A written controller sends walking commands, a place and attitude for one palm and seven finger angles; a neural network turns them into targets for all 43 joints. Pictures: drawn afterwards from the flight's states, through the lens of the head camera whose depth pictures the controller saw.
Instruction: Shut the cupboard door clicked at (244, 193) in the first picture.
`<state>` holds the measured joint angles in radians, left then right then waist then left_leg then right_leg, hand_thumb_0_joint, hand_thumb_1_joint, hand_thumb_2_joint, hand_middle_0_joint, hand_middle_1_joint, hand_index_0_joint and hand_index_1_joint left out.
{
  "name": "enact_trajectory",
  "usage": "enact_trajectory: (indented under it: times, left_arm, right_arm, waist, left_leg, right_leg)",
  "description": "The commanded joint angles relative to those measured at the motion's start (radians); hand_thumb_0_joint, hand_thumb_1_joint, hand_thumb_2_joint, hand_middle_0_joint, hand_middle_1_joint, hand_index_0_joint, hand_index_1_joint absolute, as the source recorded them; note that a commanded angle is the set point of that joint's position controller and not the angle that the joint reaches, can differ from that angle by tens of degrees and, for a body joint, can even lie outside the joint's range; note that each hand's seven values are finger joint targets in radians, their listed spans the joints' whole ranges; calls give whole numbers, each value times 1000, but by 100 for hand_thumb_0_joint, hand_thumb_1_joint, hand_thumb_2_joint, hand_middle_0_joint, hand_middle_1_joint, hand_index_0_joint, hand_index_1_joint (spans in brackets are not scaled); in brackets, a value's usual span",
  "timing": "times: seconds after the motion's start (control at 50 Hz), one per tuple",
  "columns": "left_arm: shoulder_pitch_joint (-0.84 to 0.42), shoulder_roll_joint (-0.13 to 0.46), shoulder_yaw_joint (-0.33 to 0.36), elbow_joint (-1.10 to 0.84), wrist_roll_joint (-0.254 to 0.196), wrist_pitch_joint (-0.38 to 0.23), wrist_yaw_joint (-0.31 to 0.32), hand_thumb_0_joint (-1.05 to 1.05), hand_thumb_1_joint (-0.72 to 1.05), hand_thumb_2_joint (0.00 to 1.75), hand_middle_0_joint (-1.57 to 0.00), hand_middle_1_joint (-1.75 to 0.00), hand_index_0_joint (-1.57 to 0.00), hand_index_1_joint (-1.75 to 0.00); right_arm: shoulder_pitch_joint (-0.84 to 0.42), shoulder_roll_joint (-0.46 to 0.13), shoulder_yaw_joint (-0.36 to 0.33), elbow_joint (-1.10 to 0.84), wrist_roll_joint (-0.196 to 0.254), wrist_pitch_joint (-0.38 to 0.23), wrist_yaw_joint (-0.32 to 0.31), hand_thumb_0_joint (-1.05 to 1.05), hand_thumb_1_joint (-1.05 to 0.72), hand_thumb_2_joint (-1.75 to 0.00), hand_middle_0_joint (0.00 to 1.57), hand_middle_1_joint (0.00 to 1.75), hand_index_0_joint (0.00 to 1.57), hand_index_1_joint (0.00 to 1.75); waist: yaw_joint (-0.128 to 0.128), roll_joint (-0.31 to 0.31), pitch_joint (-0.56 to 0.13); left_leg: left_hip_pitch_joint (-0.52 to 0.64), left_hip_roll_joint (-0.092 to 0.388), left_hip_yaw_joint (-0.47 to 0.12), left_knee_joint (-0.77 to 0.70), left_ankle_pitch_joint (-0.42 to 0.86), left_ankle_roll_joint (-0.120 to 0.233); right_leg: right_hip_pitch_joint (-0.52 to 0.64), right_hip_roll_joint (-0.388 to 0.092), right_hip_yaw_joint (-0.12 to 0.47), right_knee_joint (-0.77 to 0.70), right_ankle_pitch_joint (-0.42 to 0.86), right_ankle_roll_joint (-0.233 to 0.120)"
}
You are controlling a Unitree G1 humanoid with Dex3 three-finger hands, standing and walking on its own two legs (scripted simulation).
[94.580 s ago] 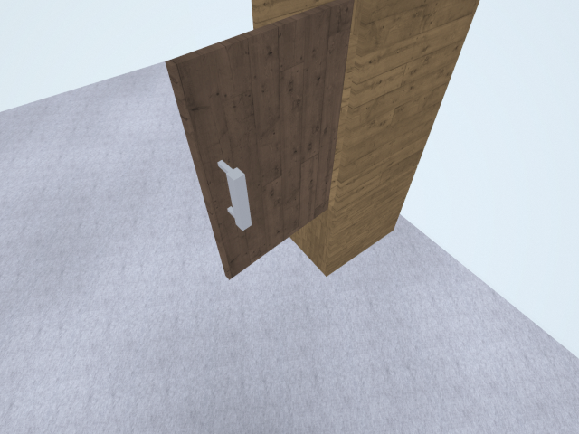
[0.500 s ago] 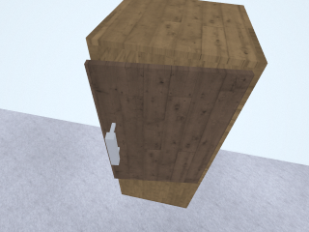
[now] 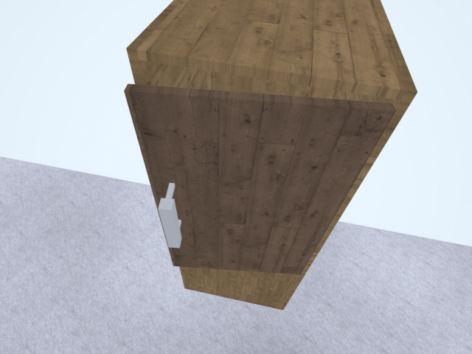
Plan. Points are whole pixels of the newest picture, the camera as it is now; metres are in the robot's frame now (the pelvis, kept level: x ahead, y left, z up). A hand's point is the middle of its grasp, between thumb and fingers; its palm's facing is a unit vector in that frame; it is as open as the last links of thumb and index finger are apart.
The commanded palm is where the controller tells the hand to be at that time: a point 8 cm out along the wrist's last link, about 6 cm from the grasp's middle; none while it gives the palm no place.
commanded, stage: shuffle to correct the standing spot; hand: left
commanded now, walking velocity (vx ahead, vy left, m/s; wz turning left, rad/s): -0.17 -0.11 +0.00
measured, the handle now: (173, 216) +0.37 +0.15 -0.03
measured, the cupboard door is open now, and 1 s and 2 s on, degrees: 8 8 8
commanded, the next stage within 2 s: come to a stop and stand still in 0.26 s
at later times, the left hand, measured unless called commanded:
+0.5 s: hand out of the picture +0.01 +0.11 -0.18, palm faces -0.01 -0.97 -0.22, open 7.4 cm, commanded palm none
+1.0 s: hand out of the picture -0.07 +0.17 -0.19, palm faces +0.01 -0.98 -0.19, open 7.4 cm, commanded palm none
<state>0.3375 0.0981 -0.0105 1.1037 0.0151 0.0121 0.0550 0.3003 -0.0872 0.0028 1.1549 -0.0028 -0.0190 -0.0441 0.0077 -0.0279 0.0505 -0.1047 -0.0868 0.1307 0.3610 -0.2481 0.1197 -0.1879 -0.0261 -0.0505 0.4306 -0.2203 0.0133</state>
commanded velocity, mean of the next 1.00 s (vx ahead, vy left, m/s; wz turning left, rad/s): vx -0.01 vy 0.04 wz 0.00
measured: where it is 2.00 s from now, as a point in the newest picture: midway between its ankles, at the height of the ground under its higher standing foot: outside the picture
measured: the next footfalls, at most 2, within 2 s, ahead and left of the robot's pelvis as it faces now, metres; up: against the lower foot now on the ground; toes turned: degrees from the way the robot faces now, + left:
right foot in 0.50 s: -0.07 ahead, -0.24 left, +0.00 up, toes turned -3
left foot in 0.84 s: -0.05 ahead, +0.05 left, +0.00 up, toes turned +0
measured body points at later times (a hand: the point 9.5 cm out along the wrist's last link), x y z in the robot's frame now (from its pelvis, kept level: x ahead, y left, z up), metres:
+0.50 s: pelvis -0.07 -0.08 -0.01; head -0.04 -0.07 +0.44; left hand +0.01 +0.16 -0.16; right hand -0.03 -0.33 -0.16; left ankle -0.02 +0.03 -0.74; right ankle -0.11 -0.23 -0.74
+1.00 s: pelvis -0.07 -0.02 +0.00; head -0.04 +0.02 +0.44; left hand -0.07 +0.22 -0.18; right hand -0.03 -0.26 -0.14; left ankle -0.09 +0.04 -0.74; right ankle -0.12 -0.18 -0.70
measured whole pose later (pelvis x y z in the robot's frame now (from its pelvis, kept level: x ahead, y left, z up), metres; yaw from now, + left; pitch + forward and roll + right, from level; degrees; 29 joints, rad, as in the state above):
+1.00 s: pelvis -0.07 -0.02 +0.00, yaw -2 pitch -1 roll -1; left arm 0.29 0.22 0.04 1.05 0.02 0.06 0.04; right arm 0.22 -0.15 -0.02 1.03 -0.02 0.00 -0.02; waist 0.03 -0.06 0.07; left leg -0.18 -0.03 0.10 0.48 -0.30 0.09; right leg -0.29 -0.08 -0.03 0.81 -0.49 0.05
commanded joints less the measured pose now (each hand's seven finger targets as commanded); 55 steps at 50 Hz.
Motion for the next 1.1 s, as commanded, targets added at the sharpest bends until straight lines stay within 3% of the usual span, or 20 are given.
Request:
enact_trajectory:
  times: [0.0, 0.06, 0.12, 0.3, 0.42, 0.44, 0.48, 0.5, 0.52, 0.54, 0.56, 0.62, 0.7, 0.74, 0.78, 0.8, 0.84, 0.86, 0.92, 1.08]
  left_arm:
    - [67, 80, 30, -47, -1, 10, 7, 0, 90, 90, -20, -30, -20, -30]
    - [29, 94, 56, -87, 5, 38, 9, 0, 90, 90, -20, -30, -20, -30]
    - [15, 90, 74, -111, 11, 49, 6, 0, 90, 90, -20, -30, -20, -30]
    - [-91, 121, 88, -180, 7, 64, -14, 0, 90, 90, -20, -30, -20, -30]
    - [21, 116, 76, -152, 7, 38, -19, 0, 90, 90, -20, -30, -20, -30]
    - [42, 143, 74, -139, 15, 24, -16, 0, 90, 90, -20, -30, -20, -30]
    - [-23, 269, 74, -171, 18, 4, -6, 0, 90, 90, -20, -30, -20, -30]
    - [-58, 288, 76, -189, 17, 2, -5, 0, 90, 90, -20, -30, -20, -30]
    - [-100, 316, 79, -198, 22, 7, -10, 0, 90, 90, -20, -30, -20, -30]
    - [-90, 320, 90, -192, 19, -8, -8, 0, 90, 90, -20, -30, -20, -30]
    - [-79, 295, 82, -185, 14, -16, -8, 0, 90, 90, -20, -30, -20, -30]
    - [-58, 279, 82, -181, 15, -23, -11, 0, 90, 90, -20, -30, -20, -30]
    - [23, 286, 93, -156, 21, -22, -8, 0, 90, 90, -20, -30, -20, -30]
    - [22, 295, 94, -154, 26, -17, -9, 0, 90, 90, -20, -30, -20, -30]
    - [-29, 286, 91, -155, 18, -10, -10, 0, 90, 90, -20, -30, -20, -30]
    - [-38, 250, 85, -161, 14, -4, -12, 0, 90, 90, -20, -30, -20, -30]
    - [-15, 167, 64, -174, 1, 8, -13, 0, 90, 90, -20, -30, -20, -30]
    - [-45, 160, 59, -170, 5, 15, -10, 0, 90, 90, -20, -30, -20, -30]
    - [-59, 150, 52, -134, 8, 23, -13, 0, 90, 90, -20, -30, -20, -30]
    - [-37, 127, 39, -80, 1, 18, -15, 0, 90, 90, -20, -30, -20, -30]
  right_arm:
    - [88, -130, -43, -34, 0, -4, -22, 0, -90, -90, 20, 30, 20, 30]
    - [104, -161, -61, -50, -10, 4, -39, 0, -90, -90, 20, 30, 20, 30]
    - [31, -179, -70, -85, -19, 13, -39, 0, -90, -90, 20, 30, 20, 30]
    - [-18, -222, -96, -119, -28, 32, -23, 0, -90, -90, 20, 30, 20, 30]
    - [-104, -242, -103, -162, -25, 44, 5, 0, -90, -90, 20, 30, 20, 30]
    - [-97, -202, -95, -165, -18, 47, 14, 0, -90, -90, 20, 30, 20, 30]
    - [-104, -118, -76, -208, -10, 61, 25, 0, -90, -90, 20, 30, 20, 30]
    - [-114, -148, -82, -218, -13, 69, 32, 0, -90, -90, 20, 30, 20, 30]
    - [-115, -133, -78, -225, -14, 68, 44, 0, -90, -90, 20, 30, 20, 30]
    - [-132, -140, -75, -224, -16, 73, 44, 0, -90, -90, 20, 30, 20, 30]
    - [-125, -177, -82, -216, -18, 68, 45, 0, -90, -90, 20, 30, 20, 30]
    - [-75, -186, -83, -200, -19, 57, 57, 0, -90, -90, 20, 30, 20, 30]
    - [-118, -178, -75, -229, -13, 46, 57, 0, -90, -90, 20, 30, 20, 30]
    - [-121, -164, -68, -234, -6, 39, 54, 0, -90, -90, 20, 30, 20, 30]
    - [-25, -153, -62, -197, -3, 27, 46, 0, -90, -90, 20, 30, 20, 30]
    - [15, -172, -66, -175, -3, 15, 43, 0, -90, -90, 20, 30, 20, 30]
    - [48, -299, -85, -169, -14, 9, 32, 0, -90, -90, 20, 30, 20, 30]
    - [35, -294, -81, -166, -22, 17, 26, 0, -90, -90, 20, 30, 20, 30]
    - [-21, -233, -53, -153, -21, 7, 9, 0, -90, -90, 20, 30, 20, 30]
    - [-20, -201, -44, -106, -13, 2, -1, 0, -90, -90, 20, 30, 20, 30]
  waist:
    - [-11, 87, 35]
    - [-26, 87, 10]
    - [-6, 40, -11]
    - [-34, 150, -29]
    - [27, 192, -101]
    - [32, 76, -89]
    - [19, -249, 20]
    - [14, -132, 26]
    - [-10, -43, 23]
    - [14, -211, 27]
    - [14, -229, 45]
    - [12, -171, 23]
    - [53, -170, -6]
    - [50, -190, -7]
    - [-4, -193, -41]
    - [-13, -109, -55]
    - [-13, 252, -93]
    - [-21, 214, -49]
    - [-3, 169, 10]
    - [9, 82, -48]
  left_leg:
    - [14, 300, -248, -60, 555, -69]
    - [14, 426, -328, -56, 700, 50]
    - [-16, 450, -301, -14, 707, 124]
    - [-14, 422, -253, 22, 595, 87]
    - [-151, 329, -183, 79, 193, -11]
    - [-209, 244, -126, 148, 13, -65]
    - [-353, 107, -90, 375, -286, -150]
    - [-298, 127, -137, 442, -260, -145]
    - [-255, 119, -129, 455, -230, -142]
    - [-361, 103, -134, 490, -220, -150]
    - [-386, 114, -156, 523, -181, -148]
    - [-392, 102, -114, 558, -117, -163]
    - [-386, 103, -93, 457, -161, -169]
    - [-292, 98, -81, 322, -171, -164]
    - [-80, 75, -52, 86, -5, -159]
    - [25, 98, -68, 14, 89, -149]
    - [75, 386, -350, -28, 380, -22]
    - [-38, 400, -334, -68, 370, 28]
    - [-55, 350, -295, -60, 577, 32]
    - [14, 303, -255, -60, 512, 25]
  right_leg:
    - [-99, -46, 62, 86, 36, -16]
    - [-204, -10, 99, 407, -241, -11]
    - [-257, -3, 142, 584, -273, -2]
    - [-236, 8, 89, 499, -269, 20]
    - [39, -4, 3, 97, -79, 13]
    - [88, -31, 17, -45, 5, 19]
    - [-62, -347, 420, -234, -57, -106]
    - [-146, -394, 411, -259, -128, -163]
    - [-199, -359, 346, -230, -174, -157]
    - [-112, -335, 431, -238, -99, -151]
    - [-77, -323, 394, -223, -37, -140]
    - [23, -282, 281, -152, 149, -128]
    - [120, -304, 270, -114, 243, -149]
    - [76, -296, 248, -87, 267, -141]
    - [-16, -230, 172, -10, 239, -84]
    - [-71, -165, 129, 66, 184, -49]
    - [-208, -41, -13, 262, -290, 39]
    - [-168, -41, 7, 359, -365, 34]
    - [-168, -67, 45, 455, -291, 21]
    - [-21, -56, 9, 145, -138, 18]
